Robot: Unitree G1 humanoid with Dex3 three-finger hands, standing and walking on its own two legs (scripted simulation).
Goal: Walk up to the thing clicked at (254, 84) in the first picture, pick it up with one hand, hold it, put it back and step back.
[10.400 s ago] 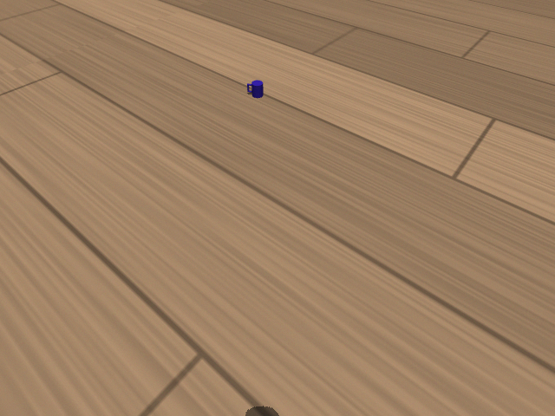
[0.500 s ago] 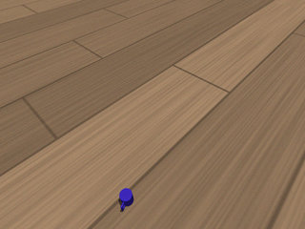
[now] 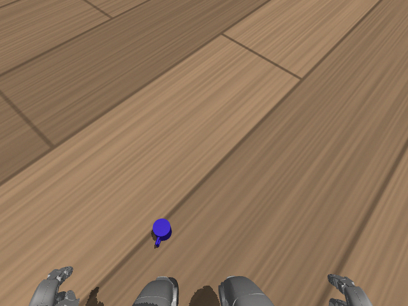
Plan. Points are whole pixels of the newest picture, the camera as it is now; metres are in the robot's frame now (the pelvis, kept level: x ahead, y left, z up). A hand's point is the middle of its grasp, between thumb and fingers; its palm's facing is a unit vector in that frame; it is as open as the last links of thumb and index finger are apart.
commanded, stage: walk up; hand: left
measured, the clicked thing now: (161, 233) +0.41 +0.17 -0.71
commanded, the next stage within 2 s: stand in 1.44 s
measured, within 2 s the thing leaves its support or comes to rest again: neither
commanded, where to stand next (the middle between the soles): +0.01 -0.04 m, yaw -2 degrees
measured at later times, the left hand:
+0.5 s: hand out of the picture +0.03 +0.26 -0.14, palm faces -0.06 -0.93 -0.36, open 7.3 cm
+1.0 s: hand out of the picture +0.05 +0.26 -0.11, palm faces +0.01 -0.86 -0.51, open 7.3 cm
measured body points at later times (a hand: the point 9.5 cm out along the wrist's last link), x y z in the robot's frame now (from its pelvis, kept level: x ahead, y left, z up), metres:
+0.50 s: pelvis -0.04 -0.01 +0.01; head -0.02 +0.00 +0.45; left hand +0.03 +0.30 -0.12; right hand +0.00 -0.32 -0.11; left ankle -0.04 +0.11 -0.72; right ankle -0.07 -0.12 -0.71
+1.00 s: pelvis -0.05 -0.02 +0.00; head -0.01 -0.07 +0.44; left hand +0.05 +0.30 -0.08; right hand +0.02 -0.35 -0.15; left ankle -0.07 +0.13 -0.65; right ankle +0.06 -0.16 -0.72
